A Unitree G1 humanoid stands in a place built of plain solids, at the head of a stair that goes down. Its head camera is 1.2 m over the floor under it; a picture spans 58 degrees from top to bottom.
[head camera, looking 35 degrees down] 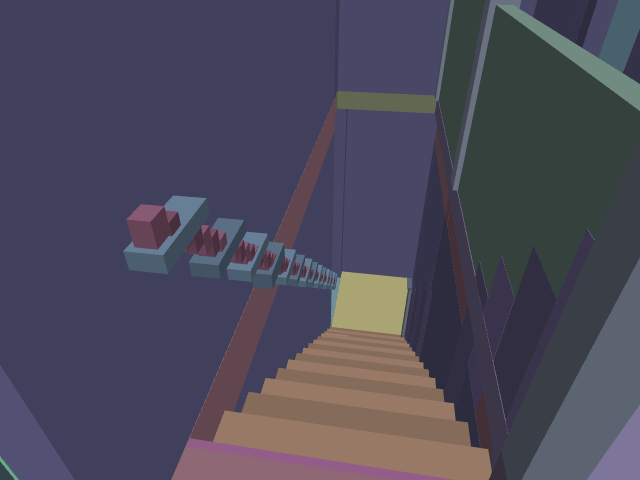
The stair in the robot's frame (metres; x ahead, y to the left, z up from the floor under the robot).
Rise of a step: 0.20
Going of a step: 0.23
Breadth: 0.92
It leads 9 degrees to the right of straight ahead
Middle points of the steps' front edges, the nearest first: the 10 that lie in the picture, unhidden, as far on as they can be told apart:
0.63 -0.07 0.00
0.86 -0.11 -0.20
1.08 -0.15 -0.40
1.31 -0.18 -0.61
1.54 -0.22 -0.81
1.76 -0.25 -1.01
1.99 -0.29 -1.22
2.21 -0.32 -1.42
2.44 -0.36 -1.62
2.66 -0.40 -1.83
